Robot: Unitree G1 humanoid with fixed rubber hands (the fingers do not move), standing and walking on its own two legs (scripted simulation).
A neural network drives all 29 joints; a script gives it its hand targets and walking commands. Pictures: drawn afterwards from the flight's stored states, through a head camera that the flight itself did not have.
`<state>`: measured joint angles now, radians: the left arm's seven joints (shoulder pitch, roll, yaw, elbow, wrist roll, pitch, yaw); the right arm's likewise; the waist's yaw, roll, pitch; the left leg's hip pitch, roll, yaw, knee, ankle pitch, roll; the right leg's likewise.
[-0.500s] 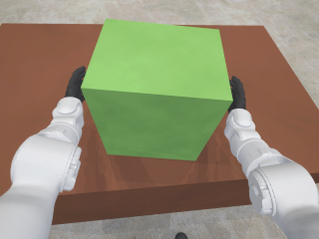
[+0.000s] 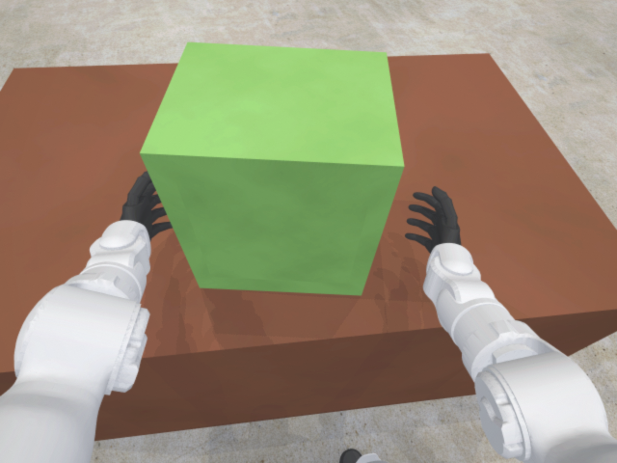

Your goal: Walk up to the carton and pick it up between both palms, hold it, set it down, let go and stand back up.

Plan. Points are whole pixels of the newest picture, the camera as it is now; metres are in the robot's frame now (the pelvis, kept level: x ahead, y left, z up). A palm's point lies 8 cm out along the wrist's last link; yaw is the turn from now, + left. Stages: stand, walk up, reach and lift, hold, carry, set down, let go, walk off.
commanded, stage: set down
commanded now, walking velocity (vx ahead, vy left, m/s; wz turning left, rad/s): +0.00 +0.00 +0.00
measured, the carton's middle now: (283, 182) +0.52 -0.03 +0.04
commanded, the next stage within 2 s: none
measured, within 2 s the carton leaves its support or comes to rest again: neither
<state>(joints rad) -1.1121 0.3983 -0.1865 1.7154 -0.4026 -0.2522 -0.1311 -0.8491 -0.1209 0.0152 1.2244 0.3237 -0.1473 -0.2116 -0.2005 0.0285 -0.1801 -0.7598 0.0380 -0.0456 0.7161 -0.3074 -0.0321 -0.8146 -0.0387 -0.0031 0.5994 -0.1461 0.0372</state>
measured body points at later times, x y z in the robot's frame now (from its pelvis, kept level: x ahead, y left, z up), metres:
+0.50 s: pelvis +0.02 +0.01 +0.02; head +0.08 +0.01 +0.46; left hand +0.43 +0.22 +0.03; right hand +0.35 -0.20 +0.01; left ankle +0.01 +0.14 -0.71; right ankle +0.08 -0.15 -0.71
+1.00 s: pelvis +0.03 +0.02 +0.03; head +0.07 +0.03 +0.47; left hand +0.38 +0.25 +0.04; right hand +0.31 -0.18 +0.03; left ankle +0.01 +0.14 -0.71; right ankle +0.08 -0.15 -0.71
